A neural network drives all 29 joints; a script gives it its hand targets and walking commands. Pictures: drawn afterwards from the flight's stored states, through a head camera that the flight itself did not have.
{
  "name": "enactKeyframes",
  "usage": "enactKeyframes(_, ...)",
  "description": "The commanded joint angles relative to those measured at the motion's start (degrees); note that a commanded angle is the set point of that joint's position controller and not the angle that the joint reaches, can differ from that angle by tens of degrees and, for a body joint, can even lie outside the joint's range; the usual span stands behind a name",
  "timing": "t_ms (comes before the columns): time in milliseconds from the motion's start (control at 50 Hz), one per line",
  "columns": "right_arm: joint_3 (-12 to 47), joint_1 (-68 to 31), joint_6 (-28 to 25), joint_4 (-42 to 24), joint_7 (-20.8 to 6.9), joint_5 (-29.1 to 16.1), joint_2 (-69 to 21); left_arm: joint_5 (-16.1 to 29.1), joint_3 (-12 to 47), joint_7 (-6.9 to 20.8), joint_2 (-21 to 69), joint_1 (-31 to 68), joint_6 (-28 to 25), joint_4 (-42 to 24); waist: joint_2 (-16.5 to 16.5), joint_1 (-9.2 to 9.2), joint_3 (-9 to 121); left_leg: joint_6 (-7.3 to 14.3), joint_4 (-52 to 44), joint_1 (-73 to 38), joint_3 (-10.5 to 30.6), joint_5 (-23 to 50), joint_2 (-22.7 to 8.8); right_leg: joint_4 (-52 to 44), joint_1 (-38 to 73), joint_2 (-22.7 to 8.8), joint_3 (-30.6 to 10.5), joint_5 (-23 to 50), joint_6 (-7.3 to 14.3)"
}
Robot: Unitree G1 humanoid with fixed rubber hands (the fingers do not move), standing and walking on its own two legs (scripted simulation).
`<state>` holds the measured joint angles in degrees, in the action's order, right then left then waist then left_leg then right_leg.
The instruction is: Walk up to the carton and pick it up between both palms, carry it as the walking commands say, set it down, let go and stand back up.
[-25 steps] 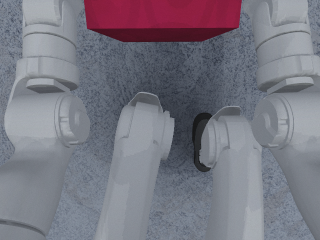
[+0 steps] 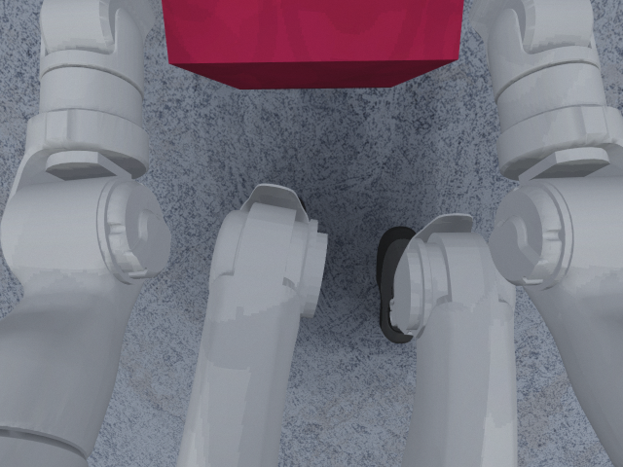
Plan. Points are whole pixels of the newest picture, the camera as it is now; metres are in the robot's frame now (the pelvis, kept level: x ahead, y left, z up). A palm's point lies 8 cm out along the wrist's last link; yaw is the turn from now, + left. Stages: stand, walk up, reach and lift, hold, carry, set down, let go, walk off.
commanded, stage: set down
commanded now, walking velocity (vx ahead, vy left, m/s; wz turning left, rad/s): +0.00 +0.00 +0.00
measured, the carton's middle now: out of the picture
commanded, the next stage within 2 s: none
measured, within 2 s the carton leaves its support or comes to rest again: neither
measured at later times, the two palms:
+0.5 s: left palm out of the picture +0.52 +0.26 -0.15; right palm out of the picture +0.57 -0.05 -0.15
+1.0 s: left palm out of the picture +0.52 +0.26 -0.16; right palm out of the picture +0.58 -0.05 -0.16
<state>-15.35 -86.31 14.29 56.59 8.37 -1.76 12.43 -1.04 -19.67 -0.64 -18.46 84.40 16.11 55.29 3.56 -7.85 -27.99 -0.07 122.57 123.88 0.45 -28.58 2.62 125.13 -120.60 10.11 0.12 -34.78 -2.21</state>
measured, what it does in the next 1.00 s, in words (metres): stands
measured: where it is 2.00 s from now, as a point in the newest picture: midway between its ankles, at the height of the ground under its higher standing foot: (336, 288)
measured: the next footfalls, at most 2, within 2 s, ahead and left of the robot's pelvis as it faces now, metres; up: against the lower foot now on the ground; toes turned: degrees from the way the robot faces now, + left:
none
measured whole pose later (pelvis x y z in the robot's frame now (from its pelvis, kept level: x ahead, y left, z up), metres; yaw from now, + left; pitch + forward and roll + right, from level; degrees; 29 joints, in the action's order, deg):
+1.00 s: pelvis +0.02 +0.00 +0.00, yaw +1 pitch +37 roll +0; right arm -9.7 -85.2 8.7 62.0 7.8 0.0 13.9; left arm -0.4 -22.4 -0.9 -17.3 82.1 6.5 63.3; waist 1.9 -7.4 -19.7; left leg 0.1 120.8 128.8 -0.3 -29.4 2.1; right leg 123.8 -125.6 8.3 0.2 -35.8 -1.4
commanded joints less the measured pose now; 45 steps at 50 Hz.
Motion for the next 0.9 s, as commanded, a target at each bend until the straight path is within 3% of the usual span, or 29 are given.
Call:
enactKeyframes(0,17.85,-35.81,-1.18,-7.96,-15.21,-5.68,-50.46,6.09,17.46,16.07,50.43,30.86,-1.14,-6.32,2.11,-4.63,70.18,0.95,-8.98,-31.22,-2.72,11.99,1.72,-9.70,17.49,-0.72,3.08,7.64,3.18)
enactKeyframes(40,17.22,-34.40,-1.53,-6.45,-14.73,-4.64,-49.06,6.54,17.14,16.13,50.48,29.80,-1.52,-6.71,3.60,-3.59,69.89,0.87,-9.17,-32.46,-2.49,13.29,1.91,-9.67,16.20,-0.72,3.95,7.42,3.06)
enactKeyframes(80,16.97,-32.04,-1.29,-3.79,-14.70,-3.33,-50.52,5.06,16.41,16.69,51.59,27.38,-1.28,-2.65,2.94,-4.51,65.09,0.71,-9.59,-29.72,-2.57,12.69,2.46,-10.18,15.23,-0.30,3.67,7.75,3.15)
enactKeyframes(160,16.72,-30.25,-2.32,-4.28,-14.15,-2.82,-49.65,3.48,14.93,16.65,50.15,25.50,-1.99,-4.17,2.61,-4.75,65.56,0.53,-8.99,-28.07,-2.22,14.68,1.92,-9.76,15.02,-0.69,3.12,10.00,2.79)
enactKeyframes(180,16.82,-29.28,-2.45,-5.03,-13.88,-2.44,-49.07,3.77,14.26,16.57,51.72,24.41,-1.92,-3.49,2.42,-3.70,65.53,0.63,-9.08,-28.37,-1.65,14.78,2.03,-9.72,14.59,-0.30,3.09,10.22,2.69)
enactKeyframes(240,17.37,-29.58,-2.70,-5.90,-14.03,-2.91,-49.17,3.18,14.14,16.38,49.20,23.82,-2.19,-4.39,2.31,-5.76,66.72,0.34,-9.17,-27.88,-2.61,14.74,2.00,-10.02,14.05,-0.47,2.63,9.72,3.02)
enactKeyframes(280,16.83,-28.63,-2.34,-3.81,-13.66,-1.12,-48.88,2.79,13.65,16.51,48.32,23.18,-2.21,-2.20,4.50,-4.50,63.88,0.72,-9.10,-26.52,-1.77,12.98,2.04,-9.78,12.14,-0.45,3.14,8.88,2.15)
enactKeyframes(300,16.19,-28.91,-2.76,-5.63,-13.51,-1.77,-48.46,3.01,13.71,16.36,48.25,24.59,-2.35,-4.58,3.49,-2.72,65.12,0.71,-8.90,-26.87,-1.35,13.91,1.66,-9.75,12.50,-0.19,3.00,9.27,2.45)
enactKeyframes(320,16.64,-27.89,-2.43,-3.19,-13.41,-1.14,-48.87,2.05,13.33,16.53,47.92,24.23,-2.34,-3.90,3.48,-5.21,64.49,0.47,-9.33,-24.36,-2.45,12.99,1.96,-10.23,14.22,-0.26,2.33,9.75,2.89)
enactKeyframes(340,16.50,-26.85,-2.60,-4.28,-13.40,-1.20,-48.26,2.77,13.83,16.58,47.88,24.41,-2.35,-4.05,3.12,-3.85,64.84,0.41,-9.25,-26.13,-1.85,12.79,1.76,-9.88,13.62,0.18,2.74,9.72,2.54)
enactKeyframes(360,16.88,-28.36,-2.66,-4.18,-13.44,-1.43,-48.71,2.24,12.95,16.86,46.73,23.52,-2.63,-4.76,3.19,-5.55,64.76,0.45,-8.70,-22.65,-2.87,12.85,2.02,-10.04,14.73,-0.47,1.31,10.25,2.95)
enactKeyframes(380,16.92,-28.68,-2.58,-3.54,-13.14,-0.59,-47.15,2.28,12.45,16.98,47.06,23.47,-2.16,-2.71,4.45,-4.18,64.12,0.57,-9.02,-22.49,-2.16,12.06,1.76,-10.27,14.46,-0.22,2.32,10.06,2.28)
enactKeyframes(420,17.19,-28.08,-2.80,-4.47,-13.02,-1.05,-47.43,1.19,12.11,17.17,46.85,22.43,-2.32,-3.74,4.47,-5.71,64.04,0.66,-9.31,-21.40,-2.56,11.76,1.89,-10.53,14.84,-0.24,1.75,9.93,2.41)
enactKeyframes(440,16.36,-27.31,-2.94,-3.87,-12.98,-0.50,-45.95,1.30,12.39,17.19,47.12,22.04,-1.92,-1.31,3.47,-4.18,62.36,0.67,-9.60,-24.43,-1.78,11.86,1.78,-10.90,12.45,-0.28,2.68,8.65,2.01)
enactKeyframes(480,16.93,-27.31,-2.63,-2.72,-12.96,-0.27,-47.36,0.51,10.72,16.91,47.13,21.82,-2.18,-2.02,4.55,-5.72,62.90,0.80,-9.62,-22.55,-2.56,11.26,1.99,-11.35,14.16,-0.34,1.87,8.52,2.39)
enactKeyframes(520,16.46,-26.29,-2.89,-3.43,-12.46,0.32,-44.68,0.10,9.55,16.84,44.07,20.04,-2.42,-0.76,5.37,-5.09,63.13,0.25,-8.87,-20.53,-3.25,10.32,1.62,-11.88,15.47,-0.98,1.42,8.59,2.11)
enactKeyframes(540,15.76,-27.61,-3.16,-3.87,-12.06,0.38,-44.42,1.38,10.19,16.91,44.51,22.22,-2.73,-1.96,5.65,-3.55,63.34,0.55,-9.62,-21.66,-2.15,10.62,1.48,-10.65,16.09,-0.66,2.90,9.18,1.67)
enactKeyframes(600,14.71,-27.10,-3.47,-3.79,-12.02,0.48,-42.85,0.74,9.76,15.63,41.12,21.42,-3.25,-1.64,3.99,-3.75,63.94,0.22,-9.24,-24.98,-2.13,11.38,1.83,-10.72,13.46,-0.97,2.83,8.12,1.71)
enactKeyframes(640,14.70,-25.78,-3.54,-3.16,-12.00,1.18,-41.40,-0.60,8.41,15.41,39.57,21.48,-3.35,-1.47,4.00,-5.37,63.27,0.07,-9.05,-23.76,-2.48,10.99,1.48,-10.89,13.53,-0.86,1.76,8.37,1.81)
enactKeyframes(660,13.60,-25.44,-3.63,-2.21,-12.04,2.07,-39.90,-0.01,9.46,15.21,40.07,21.63,-3.35,-1.06,3.39,-2.85,61.85,-0.04,-9.53,-24.75,-1.69,10.96,1.47,-10.42,12.18,-0.72,2.97,8.39,1.42)
enactKeyframes(680,13.67,-24.46,-3.82,-2.34,-11.89,0.97,-39.40,-0.93,7.92,14.55,37.74,20.17,-3.79,-1.46,3.03,-5.83,62.97,-0.33,-9.48,-25.88,-2.45,10.97,1.70,-11.27,12.90,-1.13,2.29,7.25,1.88)
enactKeyframes(700,14.02,-25.34,-3.85,-2.54,-11.73,1.56,-36.83,-1.62,6.93,14.20,37.30,19.92,-3.83,0.08,2.99,-5.95,62.26,-0.28,-9.23,-23.64,-2.89,11.29,1.59,-11.66,12.50,-0.92,1.49,8.11,2.11)
enactKeyframes(720,12.94,-24.34,-4.20,-1.70,-11.23,2.28,-34.56,-0.75,7.24,13.74,34.93,21.76,-4.08,-0.66,4.06,-3.66,62.38,-0.59,-9.35,-24.99,-1.54,10.55,0.90,-10.27,13.42,-1.16,2.59,8.16,1.44)
enactKeyframes(740,11.76,-22.81,-4.43,-2.75,-10.59,2.66,-32.42,-1.22,6.47,12.88,33.41,18.57,-4.50,0.08,3.43,-3.58,62.93,-0.73,-9.60,-25.27,-2.38,9.97,1.50,-11.15,13.55,-0.87,2.90,7.59,1.50)
enactKeyframes(760,11.95,-23.24,-4.41,-1.48,-9.84,2.48,-29.69,-1.84,4.19,12.15,29.76,18.84,-5.25,-0.39,4.30,-5.52,62.98,-0.68,-8.90,-24.31,-2.73,11.14,1.13,-11.56,13.58,-1.40,2.00,8.44,1.39)
enactKeyframes(780,11.20,-23.95,-4.84,-1.72,-9.34,2.42,-27.49,-1.51,4.67,11.39,27.91,18.46,-5.46,1.46,3.49,-3.62,62.82,-0.81,-9.16,-25.79,-1.97,10.56,0.75,-11.35,15.22,-1.74,2.16,8.59,1.14)
enactKeyframes(820,10.55,-22.78,-5.14,-2.14,-7.55,1.28,-22.34,-1.28,2.49,9.31,23.45,16.92,-6.75,0.07,2.46,-4.80,67.06,-1.19,-9.55,-26.35,-2.85,11.16,0.64,-11.49,18.03,-1.77,2.08,8.80,1.04)
enactKeyframes(840,9.00,-21.96,-5.67,-2.75,-6.50,2.28,-16.48,-1.02,0.97,7.50,15.65,16.94,-7.77,-0.53,4.00,-3.23,65.73,-0.77,-9.74,-26.51,-2.07,12.02,0.52,-10.93,15.91,-1.73,2.71,8.77,0.34)
enactKeyframes(880,7.89,-20.04,-5.78,-0.39,-4.66,2.40,-9.17,-1.46,-0.82,5.11,9.47,16.79,-8.67,0.49,2.19,-5.01,65.33,-1.37,-9.26,-26.40,-2.69,12.14,-0.37,-11.46,17.62,-2.42,1.02,9.09,0.43)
